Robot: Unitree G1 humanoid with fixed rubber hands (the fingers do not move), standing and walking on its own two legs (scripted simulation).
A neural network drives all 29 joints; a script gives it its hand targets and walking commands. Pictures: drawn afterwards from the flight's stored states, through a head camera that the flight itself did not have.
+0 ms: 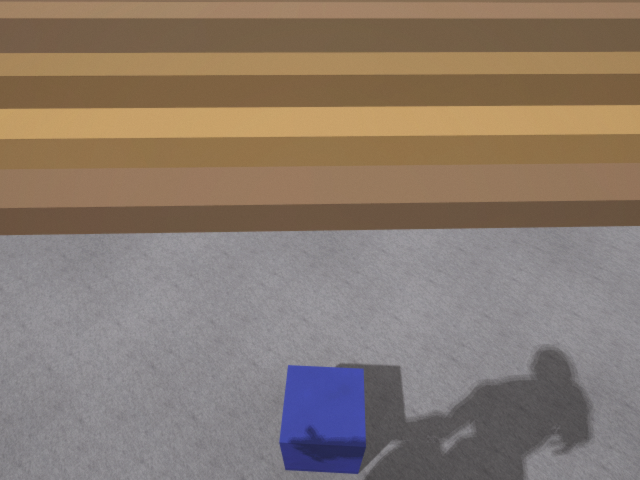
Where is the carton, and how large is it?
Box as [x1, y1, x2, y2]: [279, 365, 365, 473]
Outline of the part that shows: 288,365 279,440 285,469 357,473 365,448 363,369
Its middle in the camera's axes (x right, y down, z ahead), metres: +0.00 +0.50 +1.09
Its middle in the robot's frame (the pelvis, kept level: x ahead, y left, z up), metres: +0.45 +0.01 -0.66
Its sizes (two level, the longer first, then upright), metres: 0.210 0.200 0.250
